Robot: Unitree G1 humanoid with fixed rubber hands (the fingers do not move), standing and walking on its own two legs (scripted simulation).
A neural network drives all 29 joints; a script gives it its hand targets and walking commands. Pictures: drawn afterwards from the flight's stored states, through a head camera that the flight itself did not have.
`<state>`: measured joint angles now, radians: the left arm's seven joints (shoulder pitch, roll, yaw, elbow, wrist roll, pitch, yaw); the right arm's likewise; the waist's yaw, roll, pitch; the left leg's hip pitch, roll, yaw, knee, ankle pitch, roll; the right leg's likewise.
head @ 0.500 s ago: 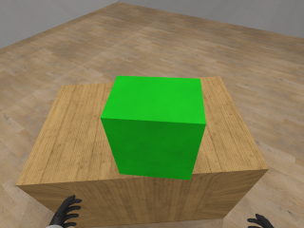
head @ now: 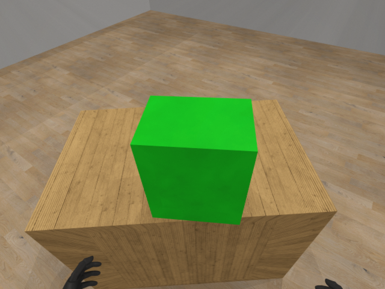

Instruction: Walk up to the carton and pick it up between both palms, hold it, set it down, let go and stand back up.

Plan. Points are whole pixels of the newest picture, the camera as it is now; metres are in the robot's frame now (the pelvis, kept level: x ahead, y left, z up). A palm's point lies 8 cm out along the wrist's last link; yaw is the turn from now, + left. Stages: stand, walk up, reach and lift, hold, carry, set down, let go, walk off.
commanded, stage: stand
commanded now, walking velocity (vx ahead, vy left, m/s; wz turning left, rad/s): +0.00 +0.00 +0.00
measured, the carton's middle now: (197, 163) +0.44 +0.03 +0.01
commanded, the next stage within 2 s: none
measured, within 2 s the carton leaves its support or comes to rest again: neither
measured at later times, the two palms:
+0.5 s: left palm out of the picture +0.13 +0.29 -0.08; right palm out of the picture +0.11 -0.27 -0.10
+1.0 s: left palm out of the picture +0.12 +0.29 -0.09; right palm out of the picture +0.10 -0.27 -0.10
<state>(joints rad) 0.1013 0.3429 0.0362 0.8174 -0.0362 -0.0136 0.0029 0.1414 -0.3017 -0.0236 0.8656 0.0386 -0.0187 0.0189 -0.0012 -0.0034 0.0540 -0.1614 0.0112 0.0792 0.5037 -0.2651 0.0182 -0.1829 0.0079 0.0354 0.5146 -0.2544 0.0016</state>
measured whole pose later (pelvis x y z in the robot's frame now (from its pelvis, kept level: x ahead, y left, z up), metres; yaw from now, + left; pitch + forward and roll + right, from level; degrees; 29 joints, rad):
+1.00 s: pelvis -0.02 +0.00 +0.00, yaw +0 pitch -6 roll +0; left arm 0.10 0.34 0.04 0.90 -0.04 -0.02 0.00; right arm 0.14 -0.30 -0.02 0.92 0.04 -0.02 0.02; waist 0.00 0.00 0.05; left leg -0.16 0.01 0.08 0.50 -0.24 0.02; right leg -0.18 0.01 0.04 0.51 -0.23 0.00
